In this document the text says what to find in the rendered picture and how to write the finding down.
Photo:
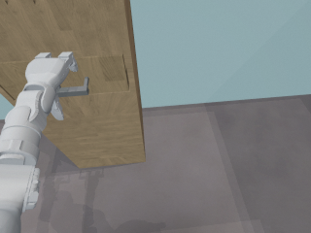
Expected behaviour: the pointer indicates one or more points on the robot left hand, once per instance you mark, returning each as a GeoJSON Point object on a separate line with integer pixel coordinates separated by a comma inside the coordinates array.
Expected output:
{"type": "Point", "coordinates": [52, 71]}

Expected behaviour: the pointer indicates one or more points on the robot left upper arm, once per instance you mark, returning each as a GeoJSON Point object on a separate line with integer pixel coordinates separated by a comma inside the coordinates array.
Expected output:
{"type": "Point", "coordinates": [19, 191]}

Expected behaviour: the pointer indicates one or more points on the left robot forearm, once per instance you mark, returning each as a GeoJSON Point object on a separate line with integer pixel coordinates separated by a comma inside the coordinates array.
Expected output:
{"type": "Point", "coordinates": [21, 134]}

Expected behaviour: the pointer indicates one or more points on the drawer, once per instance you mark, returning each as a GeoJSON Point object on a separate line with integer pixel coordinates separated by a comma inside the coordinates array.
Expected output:
{"type": "Point", "coordinates": [106, 73]}

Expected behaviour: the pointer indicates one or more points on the handle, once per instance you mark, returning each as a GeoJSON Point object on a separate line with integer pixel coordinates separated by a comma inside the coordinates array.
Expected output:
{"type": "Point", "coordinates": [74, 90]}

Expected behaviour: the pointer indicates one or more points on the cabinet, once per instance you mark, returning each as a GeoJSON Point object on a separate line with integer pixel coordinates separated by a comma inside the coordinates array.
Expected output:
{"type": "Point", "coordinates": [99, 129]}

